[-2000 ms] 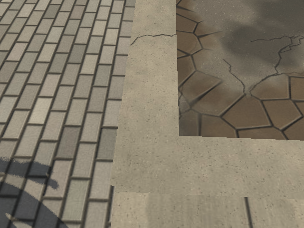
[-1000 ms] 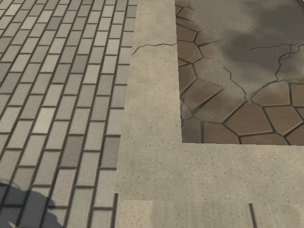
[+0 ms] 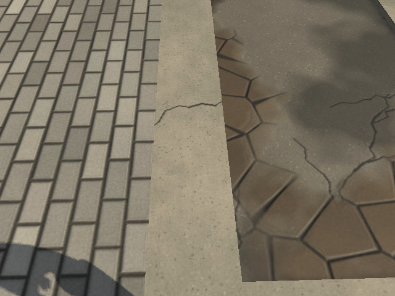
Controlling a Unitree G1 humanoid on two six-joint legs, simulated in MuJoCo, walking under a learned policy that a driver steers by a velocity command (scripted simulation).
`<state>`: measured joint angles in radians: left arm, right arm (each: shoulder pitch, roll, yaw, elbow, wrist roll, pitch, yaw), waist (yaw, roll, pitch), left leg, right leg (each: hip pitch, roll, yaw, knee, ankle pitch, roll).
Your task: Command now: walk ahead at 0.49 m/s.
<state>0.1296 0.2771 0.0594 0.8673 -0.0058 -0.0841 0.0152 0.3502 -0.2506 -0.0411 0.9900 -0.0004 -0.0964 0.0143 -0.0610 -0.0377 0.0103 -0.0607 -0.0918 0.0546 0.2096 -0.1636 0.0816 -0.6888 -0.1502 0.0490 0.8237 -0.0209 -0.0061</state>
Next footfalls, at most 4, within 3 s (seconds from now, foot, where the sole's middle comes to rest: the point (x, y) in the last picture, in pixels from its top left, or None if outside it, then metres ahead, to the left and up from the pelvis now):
0.22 right None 0.32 -0.15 -0.78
0.76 left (169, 265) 0.62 0.09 -0.78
1.32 right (221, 189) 0.93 -0.13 -0.78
1.80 left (167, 155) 1.13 0.09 -0.78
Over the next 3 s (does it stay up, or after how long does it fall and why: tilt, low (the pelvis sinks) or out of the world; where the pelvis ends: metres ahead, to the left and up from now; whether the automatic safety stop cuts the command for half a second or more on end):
stays up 1.06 0.00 -0.01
